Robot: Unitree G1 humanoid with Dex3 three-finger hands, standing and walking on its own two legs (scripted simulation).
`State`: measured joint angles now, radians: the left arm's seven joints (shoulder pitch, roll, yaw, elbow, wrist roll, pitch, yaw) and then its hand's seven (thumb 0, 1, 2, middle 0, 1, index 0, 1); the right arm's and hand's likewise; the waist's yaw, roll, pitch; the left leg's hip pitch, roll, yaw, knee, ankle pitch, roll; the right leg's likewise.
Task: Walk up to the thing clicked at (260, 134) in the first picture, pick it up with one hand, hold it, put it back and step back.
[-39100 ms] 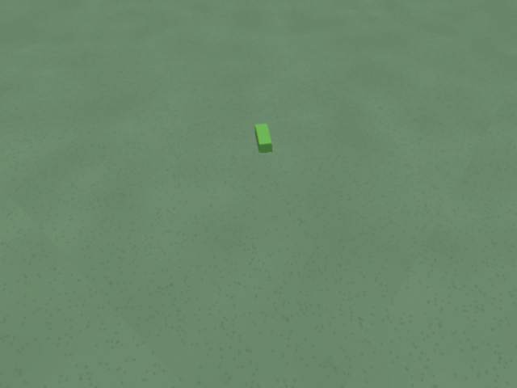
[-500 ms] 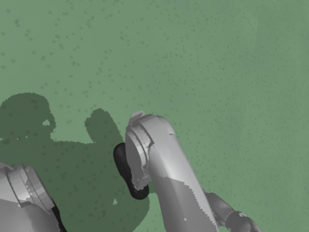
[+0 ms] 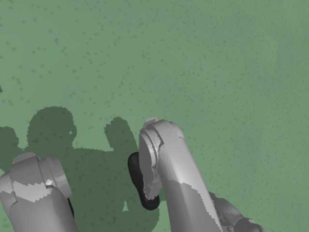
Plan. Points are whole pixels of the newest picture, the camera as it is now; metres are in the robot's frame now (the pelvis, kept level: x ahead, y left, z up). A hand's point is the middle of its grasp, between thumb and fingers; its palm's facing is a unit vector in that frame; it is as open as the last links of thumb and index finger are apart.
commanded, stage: settle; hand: left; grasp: from above
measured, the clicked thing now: out of the picture +0.48 +0.36 -0.24
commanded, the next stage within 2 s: lift in 0.40 s
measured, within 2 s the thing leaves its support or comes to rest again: neither
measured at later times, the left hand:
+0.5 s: hand out of the picture +0.46 +0.36 -0.13, palm faces -0.43 -0.12 -0.89, open 10.2 cm
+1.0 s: hand out of the picture +0.41 +0.36 -0.04, palm faces -0.44 -0.15 -0.89, open 10.1 cm
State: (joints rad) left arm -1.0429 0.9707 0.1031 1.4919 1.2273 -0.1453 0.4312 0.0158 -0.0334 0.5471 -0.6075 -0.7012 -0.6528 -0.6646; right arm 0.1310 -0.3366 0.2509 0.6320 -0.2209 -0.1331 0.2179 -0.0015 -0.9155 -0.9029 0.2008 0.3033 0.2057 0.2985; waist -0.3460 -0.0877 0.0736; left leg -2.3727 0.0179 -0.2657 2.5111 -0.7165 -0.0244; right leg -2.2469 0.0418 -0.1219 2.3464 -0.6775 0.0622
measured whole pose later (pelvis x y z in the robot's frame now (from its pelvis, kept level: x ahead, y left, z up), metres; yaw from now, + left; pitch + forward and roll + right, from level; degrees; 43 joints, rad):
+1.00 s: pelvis -0.01 -0.01 +0.07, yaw +8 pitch +35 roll -8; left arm -0.83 0.74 0.04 1.02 1.08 -0.12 0.04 0.02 0.01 0.49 -0.60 -0.67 -0.65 -0.63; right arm 0.20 -0.29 0.05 0.62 -0.06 0.08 0.09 0.00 -0.91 -0.90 0.20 0.30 0.21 0.30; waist -0.19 0.03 -0.11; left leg -2.21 0.01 -0.13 2.22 -0.64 -0.01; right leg -2.12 -0.01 -0.03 2.15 -0.65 0.05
